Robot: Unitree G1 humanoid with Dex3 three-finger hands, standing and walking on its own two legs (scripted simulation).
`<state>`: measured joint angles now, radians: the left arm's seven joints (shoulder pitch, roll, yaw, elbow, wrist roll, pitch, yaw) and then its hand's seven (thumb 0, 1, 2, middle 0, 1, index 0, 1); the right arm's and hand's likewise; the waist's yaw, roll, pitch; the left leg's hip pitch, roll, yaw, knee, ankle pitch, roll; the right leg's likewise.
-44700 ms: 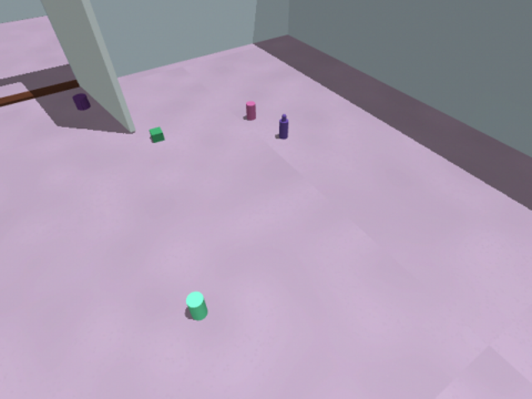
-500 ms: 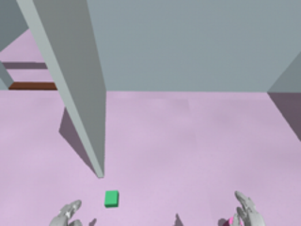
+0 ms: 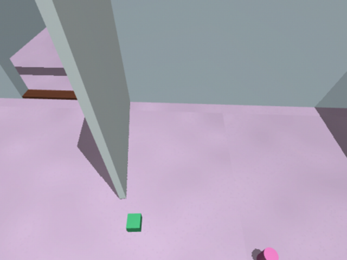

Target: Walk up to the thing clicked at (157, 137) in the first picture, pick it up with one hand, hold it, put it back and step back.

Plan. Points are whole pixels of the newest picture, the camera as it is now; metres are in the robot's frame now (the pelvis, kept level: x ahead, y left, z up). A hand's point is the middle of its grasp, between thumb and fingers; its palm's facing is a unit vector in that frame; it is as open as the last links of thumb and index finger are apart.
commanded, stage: stand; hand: left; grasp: from above
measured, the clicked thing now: (134, 222) +0.47 +0.24 -0.72
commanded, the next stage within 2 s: none
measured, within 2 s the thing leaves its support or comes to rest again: neither
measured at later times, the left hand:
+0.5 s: hand out of the picture +0.04 +0.23 -0.13, palm faces +0.03 -0.94 -0.33, open 7.4 cm
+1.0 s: hand out of the picture +0.07 +0.22 -0.13, palm faces +0.00 -0.95 -0.32, open 7.4 cm
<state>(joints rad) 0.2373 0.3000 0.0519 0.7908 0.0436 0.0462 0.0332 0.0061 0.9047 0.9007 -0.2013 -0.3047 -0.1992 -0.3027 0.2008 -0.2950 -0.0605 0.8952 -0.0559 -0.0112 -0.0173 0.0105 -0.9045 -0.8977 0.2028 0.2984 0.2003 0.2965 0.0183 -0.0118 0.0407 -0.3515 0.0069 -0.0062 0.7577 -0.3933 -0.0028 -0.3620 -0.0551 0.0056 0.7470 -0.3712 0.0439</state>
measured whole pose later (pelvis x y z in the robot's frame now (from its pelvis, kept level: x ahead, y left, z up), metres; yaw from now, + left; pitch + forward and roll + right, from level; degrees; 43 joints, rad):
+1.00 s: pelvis +0.00 -0.01 +0.03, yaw -1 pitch -4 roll +0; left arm 0.13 0.29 0.03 1.13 0.02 0.00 0.01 0.00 0.90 0.90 -0.20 -0.30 -0.20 -0.30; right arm 0.16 -0.31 -0.03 1.12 -0.02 0.00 -0.02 0.01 -0.91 -0.90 0.20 0.30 0.20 0.30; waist 0.00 0.01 0.07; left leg -0.11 0.03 0.01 0.39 -0.21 -0.03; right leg -0.14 -0.03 0.01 0.39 -0.19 0.02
